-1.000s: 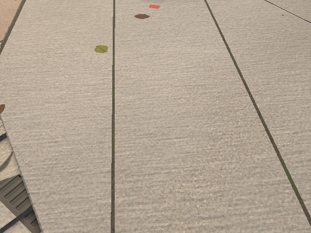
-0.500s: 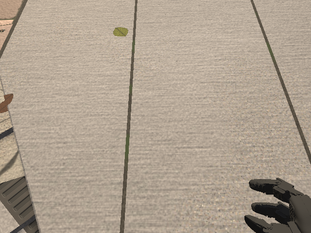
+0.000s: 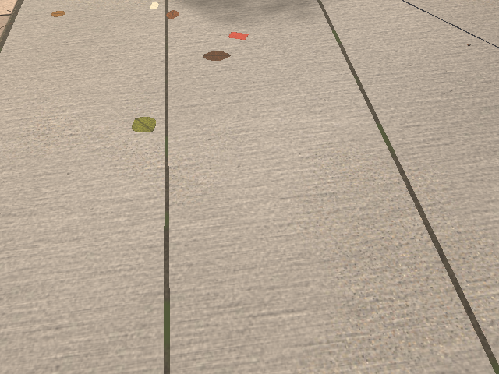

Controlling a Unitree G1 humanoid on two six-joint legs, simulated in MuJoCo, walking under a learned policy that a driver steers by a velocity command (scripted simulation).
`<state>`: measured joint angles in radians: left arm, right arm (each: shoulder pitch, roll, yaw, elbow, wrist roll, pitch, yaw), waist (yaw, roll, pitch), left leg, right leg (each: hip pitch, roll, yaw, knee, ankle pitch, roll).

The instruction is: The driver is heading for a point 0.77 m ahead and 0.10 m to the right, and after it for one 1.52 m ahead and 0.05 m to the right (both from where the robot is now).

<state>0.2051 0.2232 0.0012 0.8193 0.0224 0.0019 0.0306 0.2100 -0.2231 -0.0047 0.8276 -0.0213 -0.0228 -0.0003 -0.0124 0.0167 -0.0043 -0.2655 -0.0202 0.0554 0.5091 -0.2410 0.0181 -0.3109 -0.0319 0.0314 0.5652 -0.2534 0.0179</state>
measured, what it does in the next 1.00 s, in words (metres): walks ahead: right foot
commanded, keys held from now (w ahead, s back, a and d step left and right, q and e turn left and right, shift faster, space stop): no key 0.22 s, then w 0.46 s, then no key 0.32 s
